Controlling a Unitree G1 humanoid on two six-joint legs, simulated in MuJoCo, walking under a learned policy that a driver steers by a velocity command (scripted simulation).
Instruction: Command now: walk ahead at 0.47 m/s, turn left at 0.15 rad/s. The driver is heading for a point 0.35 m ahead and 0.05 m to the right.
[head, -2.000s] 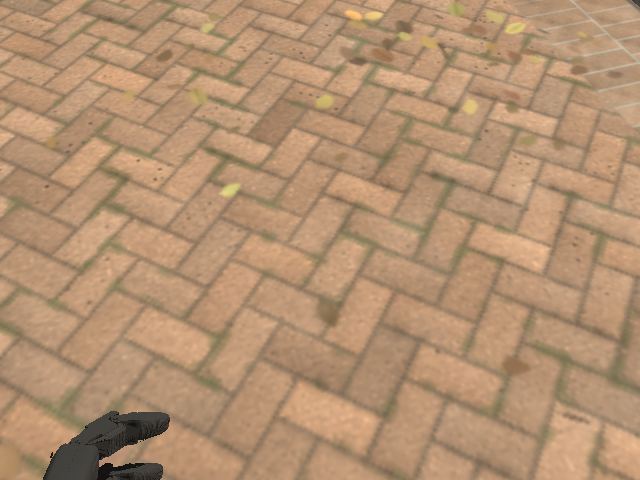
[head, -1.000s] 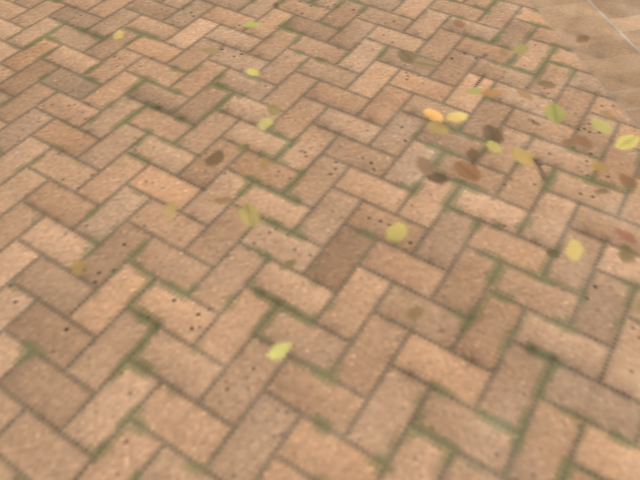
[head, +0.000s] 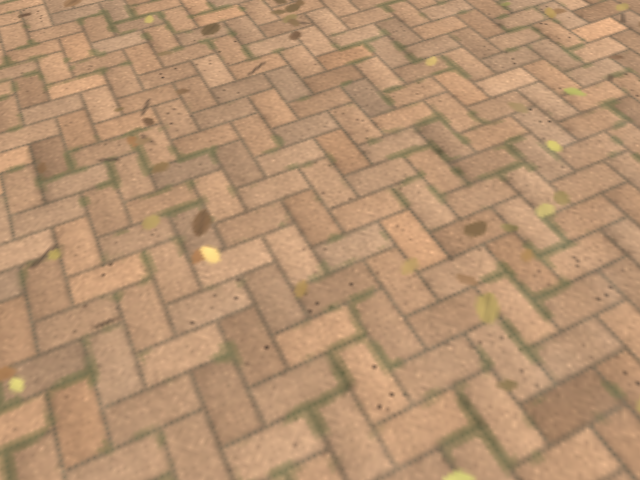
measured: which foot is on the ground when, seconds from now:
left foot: up 0.00-0.24, down 0.26-1.00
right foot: down 0.00-0.28, up 0.30-0.56, down 0.58-1.00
